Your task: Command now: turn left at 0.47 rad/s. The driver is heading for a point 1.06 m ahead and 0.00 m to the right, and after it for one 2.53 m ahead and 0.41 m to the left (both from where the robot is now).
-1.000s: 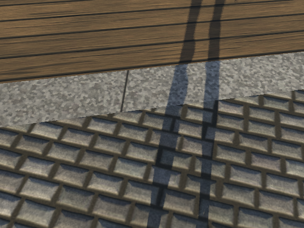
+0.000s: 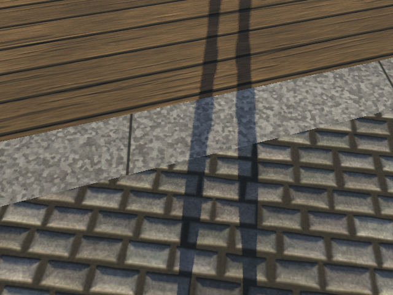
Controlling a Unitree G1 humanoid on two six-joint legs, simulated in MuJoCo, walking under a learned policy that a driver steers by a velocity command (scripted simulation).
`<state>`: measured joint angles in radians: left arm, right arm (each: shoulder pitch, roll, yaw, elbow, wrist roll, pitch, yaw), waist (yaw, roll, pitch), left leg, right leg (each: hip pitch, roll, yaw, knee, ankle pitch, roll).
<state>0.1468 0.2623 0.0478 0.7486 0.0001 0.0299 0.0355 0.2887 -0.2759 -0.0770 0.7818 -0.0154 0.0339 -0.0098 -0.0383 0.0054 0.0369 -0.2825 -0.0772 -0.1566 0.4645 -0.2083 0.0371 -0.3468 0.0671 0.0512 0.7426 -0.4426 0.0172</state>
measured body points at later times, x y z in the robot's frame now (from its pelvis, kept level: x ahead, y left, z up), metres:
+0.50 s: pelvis +0.03 +0.01 -0.01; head +0.06 +0.02 +0.44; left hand +0.01 +0.27 -0.14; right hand +0.24 -0.20 -0.12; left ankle +0.04 +0.10 -0.75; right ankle -0.01 -0.11 -0.74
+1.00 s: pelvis +0.04 -0.02 -0.01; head +0.06 -0.05 +0.43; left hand +0.15 +0.25 -0.12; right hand +0.13 -0.30 -0.15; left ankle +0.03 +0.10 -0.71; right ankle +0.04 -0.09 -0.74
